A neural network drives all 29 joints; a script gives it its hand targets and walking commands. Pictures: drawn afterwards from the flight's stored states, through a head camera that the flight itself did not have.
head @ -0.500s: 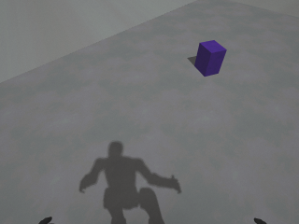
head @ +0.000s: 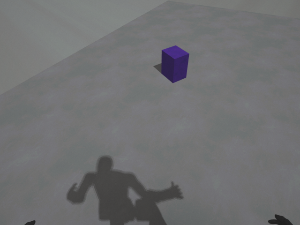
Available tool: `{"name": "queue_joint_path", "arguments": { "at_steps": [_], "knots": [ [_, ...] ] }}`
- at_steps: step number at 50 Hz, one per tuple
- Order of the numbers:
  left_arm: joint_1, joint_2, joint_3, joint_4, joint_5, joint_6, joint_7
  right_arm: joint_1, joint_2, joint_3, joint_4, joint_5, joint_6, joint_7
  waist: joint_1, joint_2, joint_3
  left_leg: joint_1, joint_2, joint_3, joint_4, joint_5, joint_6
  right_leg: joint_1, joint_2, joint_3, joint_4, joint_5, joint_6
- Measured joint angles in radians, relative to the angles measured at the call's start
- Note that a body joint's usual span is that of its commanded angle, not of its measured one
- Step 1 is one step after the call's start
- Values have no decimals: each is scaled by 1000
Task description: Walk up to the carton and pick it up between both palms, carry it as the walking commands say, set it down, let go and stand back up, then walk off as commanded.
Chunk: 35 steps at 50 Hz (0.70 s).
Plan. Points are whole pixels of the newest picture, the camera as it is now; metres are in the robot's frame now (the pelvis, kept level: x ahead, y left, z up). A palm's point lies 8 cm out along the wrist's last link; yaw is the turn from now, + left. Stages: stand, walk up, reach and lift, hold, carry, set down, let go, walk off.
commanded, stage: walk up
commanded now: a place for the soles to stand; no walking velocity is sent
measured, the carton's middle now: (174, 64) +1.83 -0.20 -0.62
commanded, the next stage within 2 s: none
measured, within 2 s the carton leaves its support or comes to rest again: neither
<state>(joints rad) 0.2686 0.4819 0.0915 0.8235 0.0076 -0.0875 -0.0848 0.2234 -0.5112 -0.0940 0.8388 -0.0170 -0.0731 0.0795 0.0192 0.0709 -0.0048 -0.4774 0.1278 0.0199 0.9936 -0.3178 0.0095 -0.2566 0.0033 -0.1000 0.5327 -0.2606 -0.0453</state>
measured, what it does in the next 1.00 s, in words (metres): walks ahead: left foot, then right foot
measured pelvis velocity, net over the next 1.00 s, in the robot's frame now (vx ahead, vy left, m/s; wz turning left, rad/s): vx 0.52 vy -0.04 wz -0.11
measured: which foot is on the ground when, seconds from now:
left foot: up 0.00-0.24, down 0.26-0.72, up 0.74-1.00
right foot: down 0.00-0.26, up 0.28-0.68, down 0.70-1.00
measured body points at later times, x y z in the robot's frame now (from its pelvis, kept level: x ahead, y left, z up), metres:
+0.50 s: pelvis +0.27 +0.03 +0.01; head +0.28 +0.05 +0.46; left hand +0.44 +0.34 -0.09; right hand +0.30 -0.33 -0.05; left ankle +0.28 +0.13 -0.73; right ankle +0.33 -0.14 -0.68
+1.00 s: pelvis +0.52 -0.04 +0.01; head +0.54 -0.05 +0.46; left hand +0.64 +0.31 -0.07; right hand +0.60 -0.38 -0.09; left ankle +0.67 +0.11 -0.69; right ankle +0.51 -0.14 -0.73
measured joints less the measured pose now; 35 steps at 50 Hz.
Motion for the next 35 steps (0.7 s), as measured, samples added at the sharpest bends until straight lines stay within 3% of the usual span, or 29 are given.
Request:
{"name": "queue_joint_path", "arguments": {
  "at_steps": [6, 12, 13, 15, 17, 19, 22, 26, 31, 35],
  "knots": [
    [91, 12, -3, -9, 5, -11, 2, -29, 35, 2, -21, -3, 17, 31, 22, -24, 11, -80, -17, 13, -269, 144, -16, 147, 20, 16, -126, -23, 2],
    [101, 42, -4, -14, 7, -4, 12, -73, 40, -8, -55, 7, 6, 34, 21, -72, 13, 3, -56, 44, -450, 205, 18, 253, -1, 39, -120, -132, 40],
    [101, 44, -7, -20, 5, -3, 15, -74, 32, -10, -65, 3, -3, 30, 21, -80, 12, 39, -68, 53, -480, 190, 34, 242, -11, 50, -60, -174, 39],
    [77, 37, -15, -28, -7, 3, 23, -76, 30, -16, -82, -7, -21, 12, 7, -103, 22, 36, -82, 78, -423, 199, 41, 124, -25, 97, 226, -213, 14],
    [49, 28, -27, -37, -11, 2, 29, -57, 37, -9, -90, 6, -31, -1, -7, -121, 30, 65, -83, 98, -406, 151, 41, -14, -2, 156, 484, -154, -2],
    [25, 24, -34, -42, -12, 0, 23, -22, 44, 0, -88, 12, -36, -11, -19, -141, 31, 125, -87, 121, -449, 130, 38, -121, -15, 164, 568, -82, 1],
    [1, 17, -33, -39, -6, 6, 5, 37, 42, 8, -83, 10, -45, -17, -38, -153, 28, 218, -94, 154, -529, 119, 38, -235, -55, 152, 504, -27, 29],
    [-39, 10, -27, -26, 3, 17, -17, 110, 26, 3, -79, 8, -52, -17, -66, -142, 36, 331, -98, 182, -612, 91, 31, -310, -97, 123, 300, 76, 49],
    [-126, -2, -22, -22, 4, 26, -37, 173, 10, -7, -77, 5, -47, -15, -96, -118, 57, 441, -98, 196, -639, 18, -1, -290, -101, 66, 58, 195, 25],
    [-188, -8, -26, -45, 2, 22, -30, 205, 0, -6, -70, 3, -33, -25, -109, -90, 63, 485, -70, 190, -545, -101, -33, -197, -53, 32, -24, 142, -13]
  ]
}}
